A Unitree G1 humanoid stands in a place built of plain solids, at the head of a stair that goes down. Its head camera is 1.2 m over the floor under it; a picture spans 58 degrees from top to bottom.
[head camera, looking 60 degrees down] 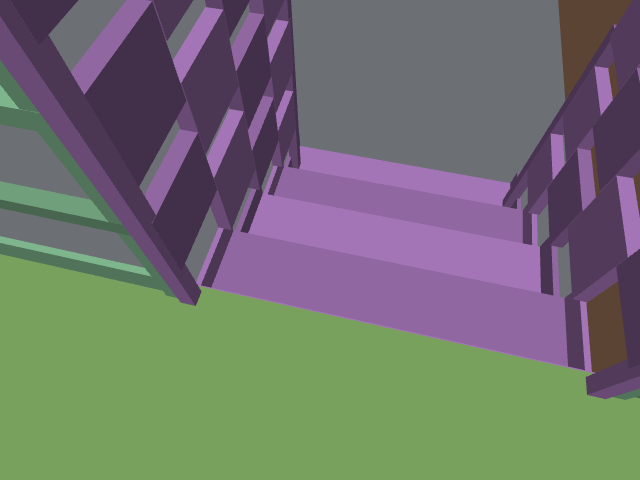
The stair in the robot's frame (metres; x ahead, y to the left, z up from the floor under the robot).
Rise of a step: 0.17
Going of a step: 0.30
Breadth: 1.22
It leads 13 degrees to the right of straight ahead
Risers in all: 5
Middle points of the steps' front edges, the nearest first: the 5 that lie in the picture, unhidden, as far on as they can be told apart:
0.41 -0.19 0.00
0.70 -0.25 -0.17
0.99 -0.32 -0.34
1.29 -0.39 -0.51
1.58 -0.46 -0.68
